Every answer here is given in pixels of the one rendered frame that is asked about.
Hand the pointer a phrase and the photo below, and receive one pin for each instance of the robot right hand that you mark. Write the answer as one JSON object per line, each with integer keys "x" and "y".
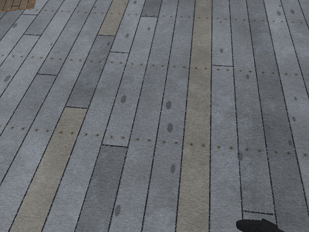
{"x": 255, "y": 225}

